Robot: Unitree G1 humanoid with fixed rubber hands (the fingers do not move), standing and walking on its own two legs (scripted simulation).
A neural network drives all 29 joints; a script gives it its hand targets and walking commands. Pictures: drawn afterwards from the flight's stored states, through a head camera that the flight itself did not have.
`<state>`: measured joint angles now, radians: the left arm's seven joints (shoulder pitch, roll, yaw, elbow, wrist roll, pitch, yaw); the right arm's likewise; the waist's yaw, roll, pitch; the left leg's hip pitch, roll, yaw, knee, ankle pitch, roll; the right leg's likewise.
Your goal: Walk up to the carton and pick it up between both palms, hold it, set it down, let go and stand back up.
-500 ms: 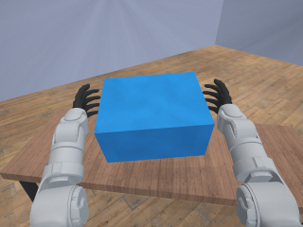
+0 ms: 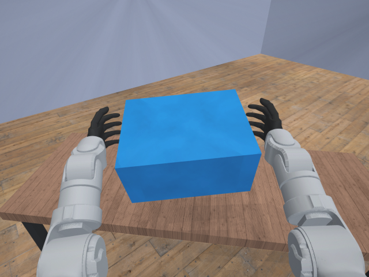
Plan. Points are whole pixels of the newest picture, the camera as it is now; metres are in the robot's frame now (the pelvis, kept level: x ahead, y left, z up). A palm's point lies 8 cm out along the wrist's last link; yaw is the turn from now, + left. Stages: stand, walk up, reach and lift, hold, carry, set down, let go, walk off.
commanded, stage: hold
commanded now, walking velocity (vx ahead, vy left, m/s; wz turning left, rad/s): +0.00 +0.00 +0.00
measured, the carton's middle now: (185, 143) +0.43 +0.01 +0.13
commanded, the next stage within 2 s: none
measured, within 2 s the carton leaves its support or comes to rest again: neither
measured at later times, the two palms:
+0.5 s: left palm (97, 141) +0.36 +0.21 +0.19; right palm (271, 132) +0.37 -0.18 +0.21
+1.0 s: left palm (96, 142) +0.36 +0.21 +0.19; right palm (271, 131) +0.37 -0.18 +0.21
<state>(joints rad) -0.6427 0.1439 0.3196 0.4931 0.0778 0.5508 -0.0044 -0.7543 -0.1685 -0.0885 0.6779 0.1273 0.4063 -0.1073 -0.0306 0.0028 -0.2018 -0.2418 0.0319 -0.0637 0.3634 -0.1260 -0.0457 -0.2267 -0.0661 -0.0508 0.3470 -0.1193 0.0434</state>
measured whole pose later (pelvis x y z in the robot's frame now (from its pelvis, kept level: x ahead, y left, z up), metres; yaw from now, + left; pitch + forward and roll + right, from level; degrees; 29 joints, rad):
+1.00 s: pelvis +0.00 +0.00 +0.00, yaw +0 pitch +0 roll +0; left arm -0.62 0.13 0.33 0.43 0.10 0.59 -0.02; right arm -0.75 -0.16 -0.09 0.65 0.13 0.42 -0.10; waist -0.03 -0.01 -0.19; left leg -0.22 0.03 -0.06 0.35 -0.12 -0.05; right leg -0.22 -0.07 -0.05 0.35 -0.12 0.04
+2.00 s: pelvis +0.00 +0.00 +0.00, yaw +0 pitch -1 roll +0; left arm -0.60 0.13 0.33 0.38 0.11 0.62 -0.02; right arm -0.73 -0.16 -0.09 0.61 0.13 0.43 -0.10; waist -0.03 -0.01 -0.18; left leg -0.21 0.03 -0.06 0.35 -0.12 -0.05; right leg -0.20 -0.07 -0.05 0.35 -0.12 0.04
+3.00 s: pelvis +0.00 +0.00 +0.00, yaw +0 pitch -1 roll +0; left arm -0.59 0.12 0.33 0.36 0.11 0.63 -0.03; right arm -0.72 -0.16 -0.09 0.59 0.13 0.44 -0.10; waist -0.03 -0.01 -0.17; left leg -0.21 0.03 -0.06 0.34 -0.12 -0.05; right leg -0.20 -0.07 -0.04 0.34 -0.13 0.04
